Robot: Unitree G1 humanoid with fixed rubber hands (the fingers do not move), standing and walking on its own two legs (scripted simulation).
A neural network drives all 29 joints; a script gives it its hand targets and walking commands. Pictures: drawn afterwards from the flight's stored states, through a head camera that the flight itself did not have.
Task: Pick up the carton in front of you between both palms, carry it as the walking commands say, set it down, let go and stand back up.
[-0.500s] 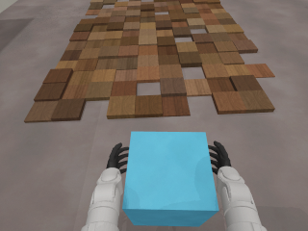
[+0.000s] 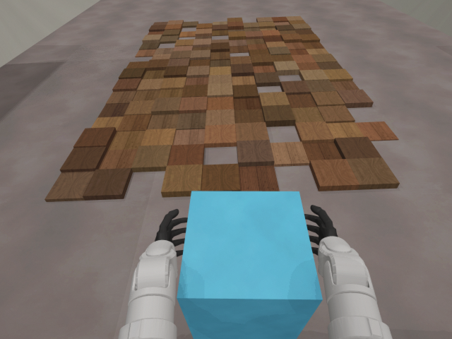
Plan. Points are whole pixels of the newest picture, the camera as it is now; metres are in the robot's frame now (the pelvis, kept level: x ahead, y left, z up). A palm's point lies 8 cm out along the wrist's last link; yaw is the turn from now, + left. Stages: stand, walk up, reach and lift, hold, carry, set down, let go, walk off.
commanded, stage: reach and lift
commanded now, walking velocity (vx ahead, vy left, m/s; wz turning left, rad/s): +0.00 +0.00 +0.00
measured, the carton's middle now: (244, 268) +0.29 +0.00 -0.05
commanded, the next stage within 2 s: hold in 0.72 s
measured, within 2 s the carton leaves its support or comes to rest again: neither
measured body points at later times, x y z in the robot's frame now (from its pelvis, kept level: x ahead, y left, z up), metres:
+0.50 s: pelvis +0.02 +0.00 +0.01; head -0.01 +0.00 +0.46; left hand +0.32 +0.15 +0.03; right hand +0.32 -0.15 +0.03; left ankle +0.02 +0.13 -0.74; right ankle +0.03 -0.13 -0.74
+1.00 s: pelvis +0.01 +0.00 +0.01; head -0.04 +0.00 +0.45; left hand +0.31 +0.15 +0.05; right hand +0.31 -0.15 +0.05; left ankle +0.02 +0.13 -0.74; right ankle +0.03 -0.13 -0.74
